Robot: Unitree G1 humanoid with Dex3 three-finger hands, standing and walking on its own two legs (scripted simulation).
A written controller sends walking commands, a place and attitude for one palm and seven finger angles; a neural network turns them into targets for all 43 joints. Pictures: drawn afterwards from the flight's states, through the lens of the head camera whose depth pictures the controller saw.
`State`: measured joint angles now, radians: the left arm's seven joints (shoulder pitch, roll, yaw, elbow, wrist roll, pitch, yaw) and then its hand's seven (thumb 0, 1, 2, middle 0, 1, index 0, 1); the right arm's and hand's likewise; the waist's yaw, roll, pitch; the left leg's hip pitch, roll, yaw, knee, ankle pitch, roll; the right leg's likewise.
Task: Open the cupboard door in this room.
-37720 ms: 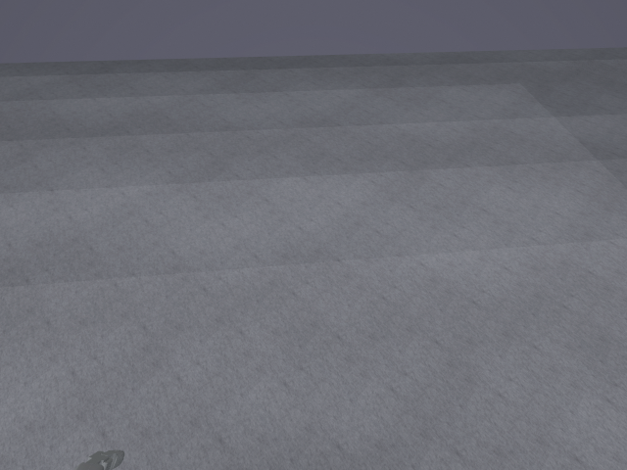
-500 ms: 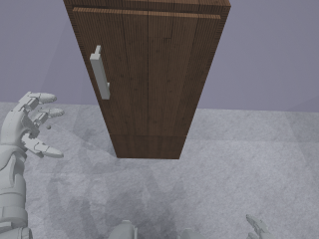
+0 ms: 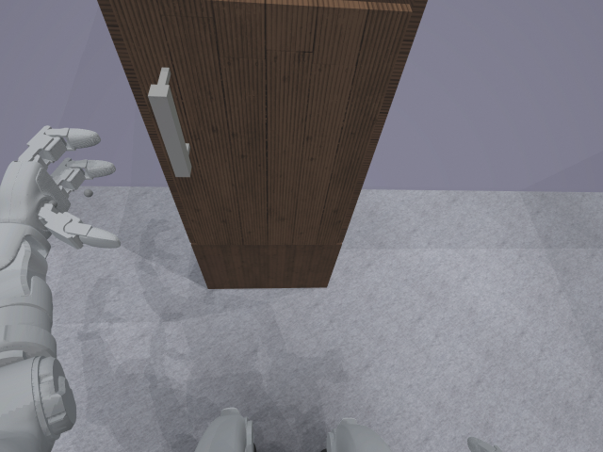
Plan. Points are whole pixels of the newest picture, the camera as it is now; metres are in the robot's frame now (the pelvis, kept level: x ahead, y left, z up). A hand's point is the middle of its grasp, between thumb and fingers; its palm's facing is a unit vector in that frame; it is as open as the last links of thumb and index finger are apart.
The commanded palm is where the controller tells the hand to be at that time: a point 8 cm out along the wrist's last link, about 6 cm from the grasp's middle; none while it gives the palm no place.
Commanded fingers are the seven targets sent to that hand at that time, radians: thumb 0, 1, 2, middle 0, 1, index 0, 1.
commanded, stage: move the hooked fingers beside the handle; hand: left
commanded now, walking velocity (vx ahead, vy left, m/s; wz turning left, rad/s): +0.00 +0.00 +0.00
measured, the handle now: (174, 126) +0.56 +0.19 +0.06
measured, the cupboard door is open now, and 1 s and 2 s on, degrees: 0 0 0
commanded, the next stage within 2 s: slide the fingers in behind the handle in 1.42 s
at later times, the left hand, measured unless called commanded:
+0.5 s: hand (105, 151) +0.49 +0.27 +0.07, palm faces +0.02 -1.00 -0.01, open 14.0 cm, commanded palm +0.48 +0.31 +0.07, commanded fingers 0.00 -0.50 0.30 -0.30 -1.20 -0.30 -1.20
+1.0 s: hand (115, 140) +0.52 +0.26 +0.07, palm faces +0.03 -1.00 -0.01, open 14.0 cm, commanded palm +0.50 +0.30 +0.06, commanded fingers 0.00 -0.50 0.30 -0.30 -1.20 -0.30 -1.20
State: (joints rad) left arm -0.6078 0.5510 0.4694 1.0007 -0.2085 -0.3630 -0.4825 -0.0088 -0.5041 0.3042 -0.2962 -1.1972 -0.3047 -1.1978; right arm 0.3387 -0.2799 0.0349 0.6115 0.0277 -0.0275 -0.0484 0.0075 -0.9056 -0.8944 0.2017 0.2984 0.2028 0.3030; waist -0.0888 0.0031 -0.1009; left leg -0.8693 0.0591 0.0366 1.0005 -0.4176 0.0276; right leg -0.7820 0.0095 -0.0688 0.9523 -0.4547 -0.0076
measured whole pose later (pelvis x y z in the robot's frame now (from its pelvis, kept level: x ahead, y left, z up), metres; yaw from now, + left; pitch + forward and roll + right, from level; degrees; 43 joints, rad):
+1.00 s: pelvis +0.01 +0.01 -0.01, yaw -2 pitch +23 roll -5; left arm -0.92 0.71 0.52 1.21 -0.09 -0.35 -0.41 -0.01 -0.50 0.30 -0.30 -1.20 -0.30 -1.20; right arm 0.41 -0.28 0.06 0.61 0.00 0.10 -0.02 0.00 -0.91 -0.89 0.20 0.30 0.20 0.30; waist -0.18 0.01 -0.09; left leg -1.03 0.08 0.03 1.07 -0.45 0.04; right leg -0.93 0.03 -0.07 0.99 -0.46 0.00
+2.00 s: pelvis +0.00 +0.01 -0.01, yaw -2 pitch +23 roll -5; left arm -0.92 0.63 0.47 1.19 -0.09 -0.37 -0.32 -0.01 -0.50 0.30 -0.29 -1.20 -0.30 -1.20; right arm 0.39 -0.27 0.05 0.61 -0.01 0.09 -0.01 0.00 -0.91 -0.89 0.20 0.30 0.20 0.30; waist -0.19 0.02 -0.10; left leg -1.03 0.08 0.03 1.08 -0.45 0.04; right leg -0.93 0.03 -0.07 1.00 -0.46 0.00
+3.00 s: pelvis +0.00 +0.01 -0.02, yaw +1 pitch +23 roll -5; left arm -0.98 0.53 0.29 1.21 -0.14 -0.39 -0.19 -0.01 -0.50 0.30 -0.23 -1.23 -0.21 -1.21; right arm 0.38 -0.25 0.03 0.68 -0.03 0.05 0.02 0.00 -0.91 -0.89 0.20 0.30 0.20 0.30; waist -0.14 0.02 -0.11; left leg -1.06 0.04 -0.02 1.10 -0.45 0.03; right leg -0.93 0.01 -0.12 1.02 -0.49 -0.01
